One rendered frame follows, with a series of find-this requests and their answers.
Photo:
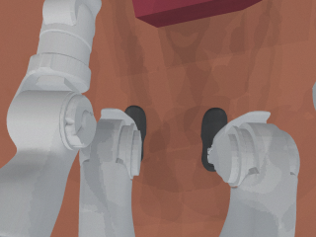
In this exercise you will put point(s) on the left robot forearm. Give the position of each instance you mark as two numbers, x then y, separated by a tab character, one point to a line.
65	45

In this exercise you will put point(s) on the robot right foot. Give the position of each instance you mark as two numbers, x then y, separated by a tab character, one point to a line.
213	120

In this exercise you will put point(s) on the left robot upper arm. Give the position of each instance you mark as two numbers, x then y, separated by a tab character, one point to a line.
48	128

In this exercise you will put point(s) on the carton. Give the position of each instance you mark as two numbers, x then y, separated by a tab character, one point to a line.
162	13

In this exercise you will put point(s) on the left robot thigh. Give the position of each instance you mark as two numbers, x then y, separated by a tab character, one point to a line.
106	180

